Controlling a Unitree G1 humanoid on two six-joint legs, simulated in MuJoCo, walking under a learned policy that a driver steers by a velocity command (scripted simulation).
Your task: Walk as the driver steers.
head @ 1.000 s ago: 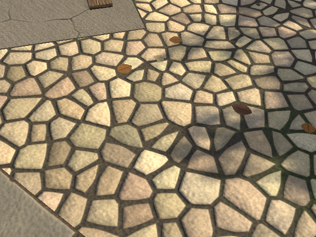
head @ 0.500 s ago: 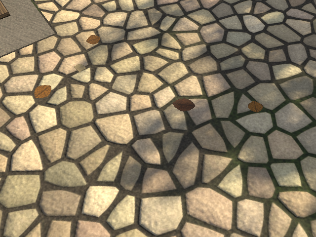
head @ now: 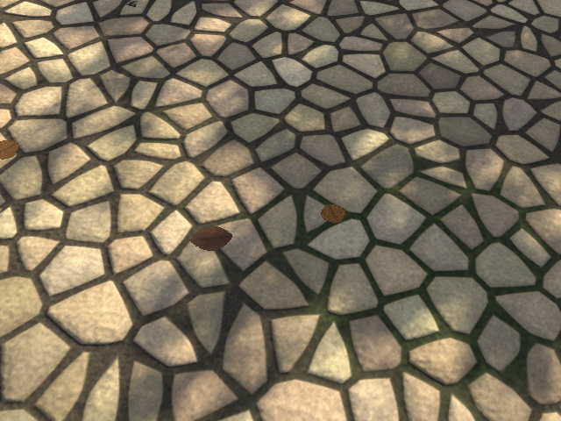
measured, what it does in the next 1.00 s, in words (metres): walks ahead, turning right: right foot, then left foot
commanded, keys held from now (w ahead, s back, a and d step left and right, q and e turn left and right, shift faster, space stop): e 0.34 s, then no key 0.04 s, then w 0.62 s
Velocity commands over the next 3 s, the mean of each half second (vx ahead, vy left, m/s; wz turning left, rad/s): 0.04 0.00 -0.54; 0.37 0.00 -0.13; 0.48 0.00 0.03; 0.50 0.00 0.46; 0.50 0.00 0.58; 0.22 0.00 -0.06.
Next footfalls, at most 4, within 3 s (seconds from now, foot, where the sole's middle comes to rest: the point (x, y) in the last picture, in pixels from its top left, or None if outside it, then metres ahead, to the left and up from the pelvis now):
0.20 right None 0.03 -0.15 -0.78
0.68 left None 0.13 0.06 -0.78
1.14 right None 0.37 -0.28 -0.78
1.68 left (331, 307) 0.73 -0.14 -0.78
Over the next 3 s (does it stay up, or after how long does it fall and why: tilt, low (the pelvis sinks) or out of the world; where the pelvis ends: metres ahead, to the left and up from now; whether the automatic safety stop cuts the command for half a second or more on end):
stays up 1.15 -0.15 0.00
